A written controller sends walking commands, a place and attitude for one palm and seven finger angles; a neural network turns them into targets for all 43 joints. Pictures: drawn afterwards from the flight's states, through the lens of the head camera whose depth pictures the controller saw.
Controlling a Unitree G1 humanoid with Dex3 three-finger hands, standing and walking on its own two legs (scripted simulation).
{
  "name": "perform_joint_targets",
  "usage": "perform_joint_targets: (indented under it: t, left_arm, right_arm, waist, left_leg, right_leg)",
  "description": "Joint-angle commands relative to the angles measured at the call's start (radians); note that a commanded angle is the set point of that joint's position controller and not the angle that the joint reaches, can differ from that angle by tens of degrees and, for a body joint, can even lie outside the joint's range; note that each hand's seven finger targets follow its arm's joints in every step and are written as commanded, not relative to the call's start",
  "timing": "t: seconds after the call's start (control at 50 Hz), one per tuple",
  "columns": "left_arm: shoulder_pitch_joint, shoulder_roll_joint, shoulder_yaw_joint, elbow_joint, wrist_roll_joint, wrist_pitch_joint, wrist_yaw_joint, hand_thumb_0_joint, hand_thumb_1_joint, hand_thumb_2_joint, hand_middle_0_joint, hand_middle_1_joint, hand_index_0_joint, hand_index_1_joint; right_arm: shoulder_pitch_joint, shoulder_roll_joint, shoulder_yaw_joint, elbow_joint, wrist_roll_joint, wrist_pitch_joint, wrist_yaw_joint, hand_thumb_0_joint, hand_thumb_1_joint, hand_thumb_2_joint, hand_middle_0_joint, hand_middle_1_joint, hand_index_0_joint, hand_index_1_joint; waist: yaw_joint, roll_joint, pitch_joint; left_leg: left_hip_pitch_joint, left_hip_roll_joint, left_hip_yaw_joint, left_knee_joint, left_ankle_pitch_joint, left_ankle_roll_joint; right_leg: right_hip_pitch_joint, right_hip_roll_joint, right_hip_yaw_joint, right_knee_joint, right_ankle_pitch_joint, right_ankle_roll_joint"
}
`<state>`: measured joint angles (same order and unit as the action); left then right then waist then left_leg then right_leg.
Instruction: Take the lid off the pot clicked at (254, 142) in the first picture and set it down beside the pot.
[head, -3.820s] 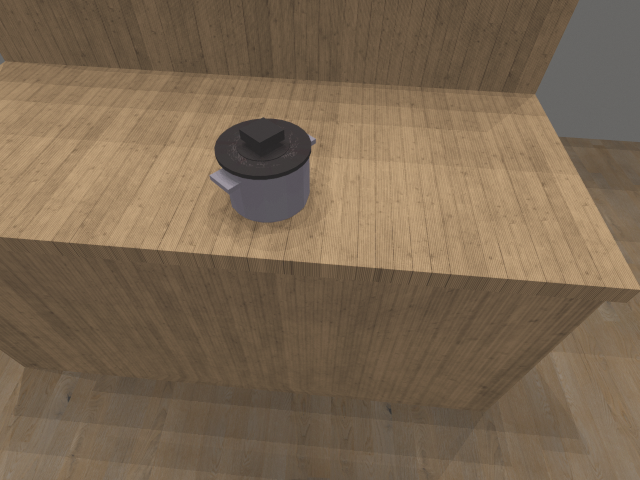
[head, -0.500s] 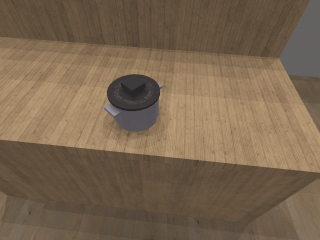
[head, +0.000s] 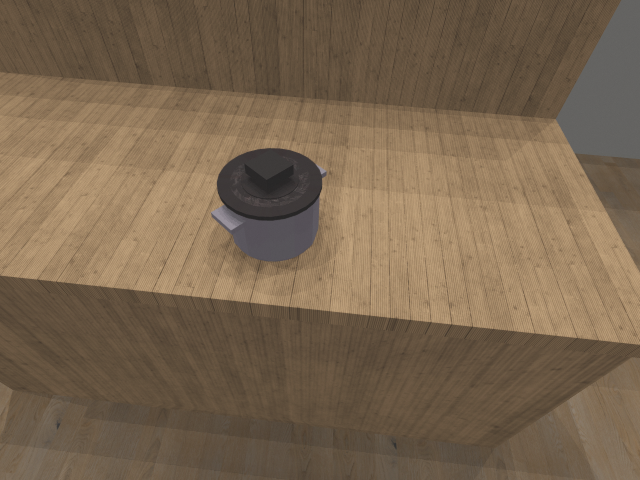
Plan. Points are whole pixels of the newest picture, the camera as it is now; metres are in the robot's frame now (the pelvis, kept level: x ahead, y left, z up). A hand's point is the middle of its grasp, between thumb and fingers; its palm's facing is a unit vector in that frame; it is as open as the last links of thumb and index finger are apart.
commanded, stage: look again from close up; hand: left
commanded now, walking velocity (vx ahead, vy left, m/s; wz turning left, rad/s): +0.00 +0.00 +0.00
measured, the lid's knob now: (269, 168) +0.53 +0.12 +0.09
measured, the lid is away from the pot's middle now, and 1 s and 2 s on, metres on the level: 0.00 0.00 0.00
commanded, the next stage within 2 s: lift the closed hand beside the body in 0.02 s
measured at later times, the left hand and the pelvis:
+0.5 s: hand out of the picture +0.11 +0.19 -0.05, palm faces +0.18 -0.96 -0.21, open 4.8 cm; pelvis -0.02 +0.00 -0.01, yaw +1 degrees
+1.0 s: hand out of the picture +0.11 +0.24 +0.00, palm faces +0.25 -0.89 -0.39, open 3.1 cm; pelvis -0.01 +0.00 +0.00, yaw +2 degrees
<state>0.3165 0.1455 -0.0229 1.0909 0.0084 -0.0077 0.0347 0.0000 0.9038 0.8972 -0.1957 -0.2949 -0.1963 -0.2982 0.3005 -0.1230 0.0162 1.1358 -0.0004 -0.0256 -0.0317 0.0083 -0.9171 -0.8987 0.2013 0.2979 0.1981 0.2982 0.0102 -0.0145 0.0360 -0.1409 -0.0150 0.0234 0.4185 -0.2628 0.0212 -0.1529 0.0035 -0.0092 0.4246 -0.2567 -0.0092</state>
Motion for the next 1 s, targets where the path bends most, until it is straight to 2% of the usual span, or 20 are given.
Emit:
perform_joint_targets:
  t: [0.0,0.08,0.1,0.12,0.14,0.16,0.18,0.2,0.26,0.28,0.34,0.36,0.48,0.54,0.58,0.68,0.76,0.8,0.88,0.98]
  left_arm:
    - [0.088,0.088,0.022,-0.024,-0.001,-0.014,0.009,0.000,0.900,0.900,-0.200,-0.300,-0.200,-0.300]
    - [0.094,0.085,0.021,-0.021,-0.001,-0.014,0.009,0.000,0.900,0.900,-0.200,-0.300,-0.200,-0.300]
    - [0.121,0.118,0.029,0.016,0.017,-0.042,0.044,0.000,0.900,0.900,-0.200,-0.300,-0.200,-0.300]
    - [-0.554,0.248,-0.014,-1.247,-0.111,-0.197,0.048,0.000,0.900,0.900,-0.244,-0.348,-0.244,-0.348]
    - [-0.186,0.203,0.007,-1.033,-0.042,-0.114,0.093,0.000,0.900,0.900,-0.288,-0.396,-0.288,-0.396]
    - [-0.147,0.199,0.009,-0.982,-0.065,-0.044,0.132,0.000,0.900,0.900,-0.332,-0.444,-0.332,-0.444]
    - [0.024,0.098,-0.032,-0.956,-0.064,0.012,0.132,0.000,0.900,0.900,-0.376,-0.492,-0.376,-0.492]
    - [-0.004,-0.004,-0.126,-0.996,-0.060,0.021,0.117,0.000,0.900,0.900,-0.420,-0.540,-0.420,-0.540]
    - [0.255,-0.112,-0.163,-0.668,-0.007,0.024,0.084,0.000,0.900,0.900,-0.552,-0.684,-0.552,-0.684]
    - [0.312,-0.077,-0.120,-0.640,0.003,0.021,0.070,0.000,0.900,0.900,-0.596,-0.732,-0.596,-0.732]
    - [0.479,0.152,0.135,-0.909,-0.011,-0.042,0.040,0.000,0.900,0.900,-0.728,-0.876,-0.728,-0.876]
    - [0.454,0.253,0.236,-1.000,-0.020,-0.067,0.048,0.000,0.900,0.900,-0.772,-0.924,-0.772,-0.924]
    - [0.165,0.129,0.100,-1.199,-0.024,-0.115,0.036,0.000,0.900,0.900,-1.036,-1.212,-1.036,-1.212]
    - [0.176,0.162,0.121,-1.319,-0.031,-0.129,0.039,0.000,0.900,0.900,-1.168,-1.356,-1.168,-1.356]
    - [0.200,0.182,0.142,-1.384,-0.033,-0.126,0.047,0.000,0.900,0.900,-1.256,-1.452,-1.256,-1.452]
    - [0.262,0.158,0.152,-1.252,-0.028,-0.091,0.047,0.000,0.900,0.900,-1.300,-1.500,-1.300,-1.500]
    - [0.280,0.276,0.266,-1.420,-0.029,-0.105,0.060,0.000,0.900,0.900,-1.300,-1.500,-1.300,-1.500]
    - [0.333,0.264,0.269,-1.447,-0.029,-0.103,0.064,0.000,0.900,0.900,-1.300,-1.500,-1.300,-1.500]
    - [0.391,0.167,0.184,-1.337,-0.022,-0.087,0.046,0.000,0.900,0.900,-1.300,-1.500,-1.300,-1.500]
    - [0.329,0.304,0.292,-1.531,-0.017,-0.129,0.064,0.000,0.900,0.900,-1.300,-1.500,-1.300,-1.500]
  right_arm:
    - [0.073,-0.087,-0.020,-0.024,0.000,-0.013,-0.008,0.000,-0.900,-0.900,0.200,0.300,0.200,0.300]
    - [0.076,-0.085,-0.020,-0.023,0.001,-0.015,-0.008,0.000,-0.900,-0.900,0.200,0.300,0.200,0.300]
    - [-0.039,-0.134,-0.020,-0.096,0.002,-0.019,0.003,0.000,-0.900,-0.900,0.200,0.300,0.200,0.300]
    - [-0.029,-0.265,-0.031,-0.431,0.073,-0.187,0.000,0.000,-0.900,-0.900,0.200,0.300,0.200,0.300]
    - [-0.121,-0.193,-0.013,-0.385,0.080,-0.251,-0.043,0.000,-0.900,-0.900,0.200,0.300,0.200,0.300]
    - [-0.137,-0.215,-0.025,-0.324,0.085,-0.260,-0.044,0.000,-0.900,-0.900,0.200,0.300,0.200,0.300]
    - [-0.119,-0.197,-0.025,-0.343,0.093,-0.268,-0.037,0.000,-0.900,-0.900,0.200,0.300,0.200,0.300]
    - [-0.130,-0.198,-0.010,-0.382,0.082,-0.285,-0.031,0.000,-0.900,-0.900,0.200,0.300,0.200,0.300]
    - [-0.137,-0.227,-0.045,-0.421,0.040,-0.274,0.006,0.000,-0.900,-0.900,0.200,0.300,0.200,0.300]
    - [-0.130,-0.231,-0.065,-0.445,0.032,-0.248,0.020,0.000,-0.900,-0.900,0.200,0.300,0.200,0.300]
    - [-0.225,-0.213,-0.087,-0.574,0.027,-0.207,0.028,0.000,-0.900,-0.900,0.200,0.300,0.200,0.300]
    - [-0.238,-0.213,-0.087,-0.603,0.031,-0.200,0.020,0.000,-0.900,-0.900,0.200,0.300,0.200,0.300]
    - [-0.209,-0.188,-0.055,-0.702,0.027,-0.170,-0.011,0.000,-0.900,-0.900,0.200,0.300,0.200,0.300]
    - [-0.179,-0.186,-0.051,-0.731,0.020,-0.174,-0.025,0.000,-0.900,-0.900,0.200,0.300,0.200,0.300]
    - [-0.177,-0.186,-0.048,-0.743,0.014,-0.178,-0.034,0.000,-0.900,-0.900,0.200,0.300,0.200,0.300]
    - [-0.199,-0.189,-0.047,-0.724,0.014,-0.151,-0.044,0.000,-0.900,-0.900,0.200,0.300,0.200,0.300]
    - [-0.220,-0.183,-0.046,-0.725,0.013,-0.164,-0.050,0.000,-0.900,-0.900,0.200,0.300,0.200,0.300]
    - [-0.220,-0.169,-0.041,-0.721,0.011,-0.173,-0.050,0.000,-0.900,-0.900,0.200,0.300,0.200,0.300]
    - [-0.232,-0.175,-0.047,-0.702,0.017,-0.166,-0.042,0.000,-0.900,-0.900,0.200,0.300,0.200,0.300]
    - [-0.227,-0.184,-0.052,-0.707,0.014,-0.193,-0.047,0.000,-0.900,-0.900,0.200,0.300,0.200,0.300]
  waist:
    - [-0.002,0.018,0.051]
    - [-0.001,0.013,0.040]
    - [0.021,0.021,0.055]
    - [-0.014,0.155,-0.403]
    - [0.005,0.308,-0.366]
    - [0.001,0.265,-0.282]
    - [-0.004,0.206,-0.214]
    - [-0.022,0.121,-0.116]
    - [-0.003,-0.130,0.048]
    - [0.011,-0.205,0.064]
    - [0.090,-0.190,0.001]
    - [0.093,-0.132,-0.032]
    - [-0.004,0.105,0.059]
    - [0.005,0.145,-0.060]
    - [0.009,0.118,-0.130]
    - [0.003,-0.041,-0.021]
    - [0.043,0.106,-0.098]
    - [0.052,0.088,-0.122]
    - [0.035,-0.020,-0.016]
    - [0.056,0.041,-0.105]
  left_leg:
    - [-0.020,0.110,-0.089,-0.068,0.167,0.014]
    - [-0.018,0.111,-0.091,-0.064,0.185,0.017]
    - [-0.105,0.106,-0.053,0.129,0.274,-0.015]
    - [0.094,0.017,-0.080,-0.021,0.264,-0.020]
    - [0.136,0.046,-0.049,-0.021,0.320,-0.018]
    - [0.054,0.048,-0.058,-0.003,0.248,-0.042]
    - [0.038,0.039,-0.080,-0.036,0.215,-0.029]
    - [0.022,0.037,-0.085,-0.050,0.199,-0.017]
    - [-0.077,0.039,-0.103,-0.030,0.216,0.006]
    - [-0.110,0.040,-0.092,-0.017,0.199,0.003]
    - [-0.151,0.025,-0.045,-0.037,0.133,-0.016]
    - [-0.140,0.023,-0.036,-0.034,0.135,-0.022]
    - [-0.106,0.000,-0.007,0.003,0.005,-0.005]
    - [-0.034,-0.004,-0.012,0.011,0.017,0.002]
    - [-0.010,-0.002,-0.018,0.021,0.049,0.005]
    - [-0.074,-0.003,-0.020,0.031,0.082,0.011]
    - [-0.014,0.002,-0.022,0.019,0.126,0.009]
    - [-0.005,0.010,-0.033,0.009,0.179,0.007]
    - [-0.044,0.015,-0.032,0.007,0.174,0.010]
    - [-0.004,0.014,-0.043,-0.007,0.160,0.013]
  right_leg:
    - [-0.045,-0.109,0.090,-0.073,0.152,-0.039]
    - [-0.037,-0.108,0.087,-0.068,0.168,-0.038]
    - [-0.040,-0.154,0.110,-0.047,0.538,-0.018]
    - [0.087,-0.074,0.038,0.034,0.386,-0.033]
    - [0.014,-0.034,0.020,0.045,0.237,-0.053]
    - [-0.021,-0.036,-0.020,0.022,0.173,-0.039]
    - [-0.009,-0.030,-0.037,-0.004,0.158,-0.037]
    - [-0.025,-0.025,-0.057,-0.012,0.147,-0.027]
    - [-0.112,-0.009,-0.094,-0.006,0.121,-0.016]
    - [-0.129,-0.007,-0.094,0.005,0.109,-0.013]
    - [-0.039,-0.020,-0.066,-0.003,0.042,-0.015]
    - [-0.005,-0.028,-0.061,-0.005,0.056,-0.018]
    - [-0.146,-0.021,-0.025,-0.053,-0.005,-0.009]
    - [-0.100,-0.015,-0.021,-0.046,0.006,-0.012]
    - [-0.070,-0.014,-0.027,-0.043,0.035,-0.010]
    - [-0.098,-0.010,-0.040,-0.047,0.075,0.001]
    - [-0.035,-0.020,-0.031,-0.043,0.098,-0.008]
    - [-0.002,-0.022,-0.043,-0.029,0.131,-0.011]
    - [-0.053,-0.014,-0.057,-0.034,0.124,-0.002]
    - [-0.013,-0.022,-0.045,-0.039,0.084,-0.004]
